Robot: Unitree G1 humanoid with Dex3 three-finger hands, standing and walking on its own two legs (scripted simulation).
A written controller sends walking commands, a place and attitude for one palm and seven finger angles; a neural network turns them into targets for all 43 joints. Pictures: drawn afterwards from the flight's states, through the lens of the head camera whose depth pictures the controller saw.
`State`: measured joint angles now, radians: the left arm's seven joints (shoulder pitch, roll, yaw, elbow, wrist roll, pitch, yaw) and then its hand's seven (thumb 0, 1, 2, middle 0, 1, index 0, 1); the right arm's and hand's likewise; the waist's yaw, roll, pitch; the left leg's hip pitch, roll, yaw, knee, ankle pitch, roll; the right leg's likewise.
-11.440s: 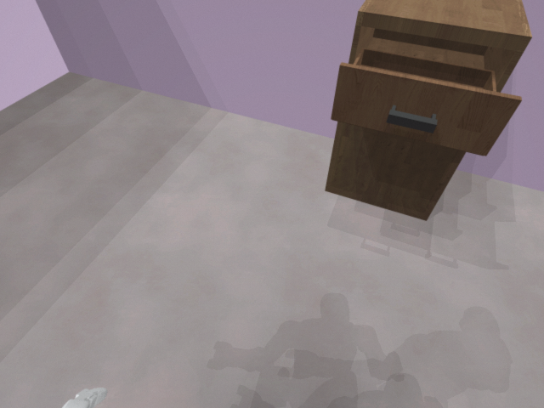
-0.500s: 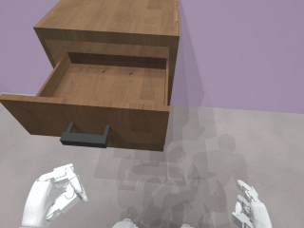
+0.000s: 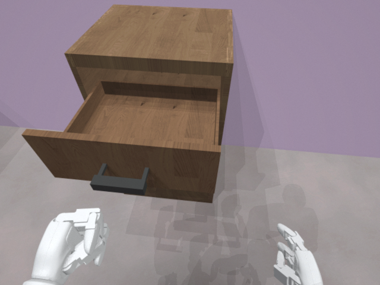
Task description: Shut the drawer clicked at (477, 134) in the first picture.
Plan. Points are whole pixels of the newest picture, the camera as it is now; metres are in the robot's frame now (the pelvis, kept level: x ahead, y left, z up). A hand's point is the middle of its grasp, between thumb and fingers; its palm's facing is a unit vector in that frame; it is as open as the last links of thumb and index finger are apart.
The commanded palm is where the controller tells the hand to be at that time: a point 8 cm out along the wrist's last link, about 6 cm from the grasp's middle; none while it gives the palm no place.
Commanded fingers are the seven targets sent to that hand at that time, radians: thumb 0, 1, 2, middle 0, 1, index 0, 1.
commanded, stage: raise the hand and make a fist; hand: left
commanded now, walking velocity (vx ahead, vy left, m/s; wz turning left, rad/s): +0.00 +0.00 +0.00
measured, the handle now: (122, 177) +0.36 +0.20 +0.00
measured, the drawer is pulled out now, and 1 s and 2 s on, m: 0.30 0.30 0.30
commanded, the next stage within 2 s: bring the fist close to the handle in 0.30 s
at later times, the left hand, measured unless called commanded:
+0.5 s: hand (108, 241) +0.18 +0.15 +0.09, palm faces +0.00 -1.00 -0.09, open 3.3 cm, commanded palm +0.15 +0.21 +0.09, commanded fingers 0.00 0.90 0.90 -1.40 -1.60 -1.40 -1.60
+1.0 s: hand (121, 227) +0.22 +0.16 +0.04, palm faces -0.03 -1.00 -0.07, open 3.3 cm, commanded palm +0.20 +0.22 +0.04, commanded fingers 0.00 0.90 0.90 -1.40 -1.60 -1.40 -1.60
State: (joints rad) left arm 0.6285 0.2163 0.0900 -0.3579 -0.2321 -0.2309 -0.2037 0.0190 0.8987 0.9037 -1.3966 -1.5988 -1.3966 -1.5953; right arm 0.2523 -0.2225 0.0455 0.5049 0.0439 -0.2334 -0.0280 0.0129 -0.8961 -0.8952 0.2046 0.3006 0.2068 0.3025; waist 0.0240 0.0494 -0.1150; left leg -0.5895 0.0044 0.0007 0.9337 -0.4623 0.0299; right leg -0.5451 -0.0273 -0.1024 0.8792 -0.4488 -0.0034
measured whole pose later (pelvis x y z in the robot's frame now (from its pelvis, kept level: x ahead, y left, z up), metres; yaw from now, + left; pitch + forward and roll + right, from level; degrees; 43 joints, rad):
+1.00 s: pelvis -0.01 -0.03 -0.01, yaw -1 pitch +12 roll -1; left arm 0.36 0.22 0.17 0.03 -0.27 -0.38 -0.28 0.02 0.90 0.90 -1.40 -1.60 -1.40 -1.60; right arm 0.24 -0.26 0.01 0.57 0.03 -0.24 -0.04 0.01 -0.90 -0.90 0.20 0.30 0.20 0.30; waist -0.01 0.04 -0.11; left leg -0.73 0.02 0.00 0.99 -0.47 0.00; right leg -0.70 -0.01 -0.10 0.98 -0.48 -0.04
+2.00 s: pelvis -0.01 -0.01 -0.04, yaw -1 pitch +18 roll -2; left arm 0.20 0.23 0.13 0.12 -0.22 -0.41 -0.20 0.02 0.90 0.90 -1.40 -1.60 -1.40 -1.60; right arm 0.22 -0.26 0.02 0.52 0.02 -0.13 -0.02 0.01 -0.90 -0.90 0.20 0.30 0.20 0.30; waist -0.02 0.03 -0.15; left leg -0.95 0.02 0.00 1.17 -0.53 0.02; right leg -0.92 -0.02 -0.10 1.13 -0.53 -0.02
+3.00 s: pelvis -0.03 -0.01 -0.05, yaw -2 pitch +20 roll -2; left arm -0.46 0.32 0.24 0.76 -0.17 -0.44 -0.23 -0.02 0.77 0.93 -1.40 -1.60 -1.40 -1.60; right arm 0.27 -0.27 0.04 0.63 0.02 -0.07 -0.03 0.01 -0.90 -0.90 0.20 0.30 0.21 0.30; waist -0.07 0.02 -0.12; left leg -1.02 0.02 0.00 1.17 -0.49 0.02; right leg -0.99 -0.02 -0.09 1.12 -0.48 -0.02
